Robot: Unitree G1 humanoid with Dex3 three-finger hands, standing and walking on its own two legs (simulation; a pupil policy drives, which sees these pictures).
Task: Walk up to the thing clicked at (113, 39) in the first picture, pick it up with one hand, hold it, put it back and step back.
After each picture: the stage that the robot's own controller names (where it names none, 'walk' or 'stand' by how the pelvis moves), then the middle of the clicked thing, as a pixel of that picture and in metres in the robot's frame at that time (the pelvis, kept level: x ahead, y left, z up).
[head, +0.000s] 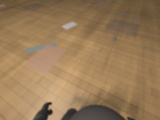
stand; (114, 38) +1.86 -0.58 -0.72
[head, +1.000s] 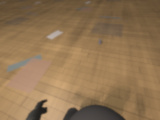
walk; (100, 41) +1.77 -0.10 -0.69
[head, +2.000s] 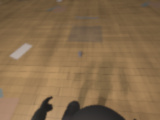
walk; (79, 54) +1.16 +0.27 -0.71
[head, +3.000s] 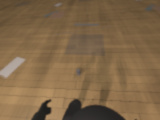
walk; (78, 72) +0.75 +0.25 -0.72
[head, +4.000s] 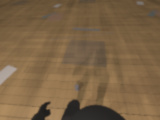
walk; (76, 87) +0.47 +0.21 -0.72
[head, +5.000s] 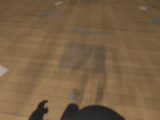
stand; (72, 96) +0.33 +0.19 -0.70
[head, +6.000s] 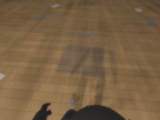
stand; (71, 102) +0.28 +0.18 -0.72
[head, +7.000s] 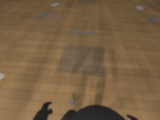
stand; (71, 101) +0.27 +0.19 -0.73
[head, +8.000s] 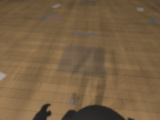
stand; (71, 102) +0.28 +0.19 -0.73
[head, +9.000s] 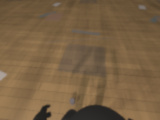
stand; (72, 101) +0.27 +0.19 -0.73
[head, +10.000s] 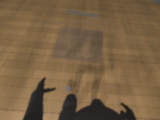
go down; (68, 88) +0.30 +0.20 -0.65
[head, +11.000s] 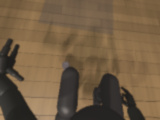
go down; (66, 66) +0.36 +0.23 -0.31
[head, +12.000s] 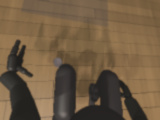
close in; (58, 63) +0.35 +0.25 -0.27
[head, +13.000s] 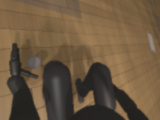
close in; (34, 63) +0.33 +0.27 -0.21
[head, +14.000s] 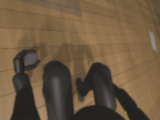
close; (32, 60) +0.34 +0.29 -0.21
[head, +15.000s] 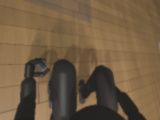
lift; (41, 68) +0.27 +0.27 -0.19
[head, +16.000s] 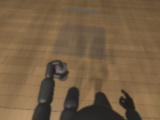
lift; (62, 72) +0.30 +0.19 +0.01
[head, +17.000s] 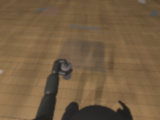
hold; (66, 71) +0.33 +0.17 +0.02
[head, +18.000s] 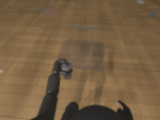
hold; (67, 71) +0.33 +0.17 +0.01
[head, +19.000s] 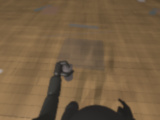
crouch; (68, 72) +0.33 +0.16 +0.00
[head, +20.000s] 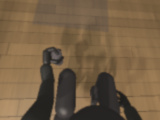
lower; (57, 57) +0.39 +0.23 -0.10
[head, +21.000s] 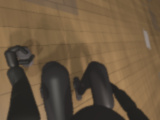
lower; (25, 57) +0.37 +0.30 -0.22
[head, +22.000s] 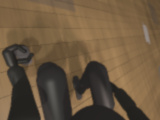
lower; (24, 56) +0.38 +0.30 -0.21
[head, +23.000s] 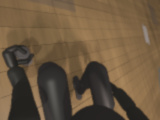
lower; (24, 56) +0.37 +0.30 -0.21
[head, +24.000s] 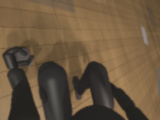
lower; (24, 58) +0.36 +0.30 -0.21
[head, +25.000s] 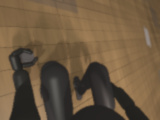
loosen; (28, 59) +0.35 +0.29 -0.22
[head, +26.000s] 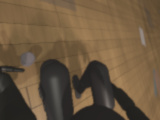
withdraw; (27, 59) +0.34 +0.28 -0.22
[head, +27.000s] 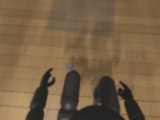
walk; (69, 66) +0.38 +0.22 -0.40
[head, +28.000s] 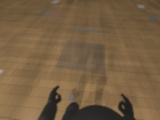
stand; (71, 97) +0.32 +0.18 -0.66
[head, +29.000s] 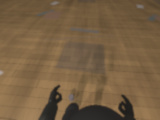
stand; (71, 97) +0.32 +0.19 -0.67
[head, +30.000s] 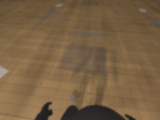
stand; (72, 98) +0.33 +0.18 -0.70
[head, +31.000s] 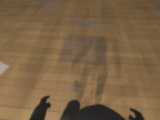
walk; (74, 89) +0.35 +0.19 -0.70
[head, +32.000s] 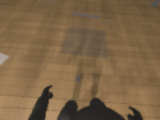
walk; (77, 78) +0.48 +0.11 -0.69
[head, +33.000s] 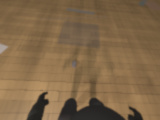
walk; (74, 64) +0.73 +0.19 -0.71
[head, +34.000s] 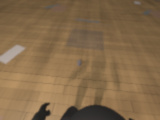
stand; (79, 62) +0.92 +0.19 -0.71
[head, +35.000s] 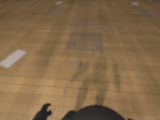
stand; (78, 65) +0.92 +0.21 -0.73
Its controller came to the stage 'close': yes
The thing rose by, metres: 0.70
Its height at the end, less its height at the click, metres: +0.00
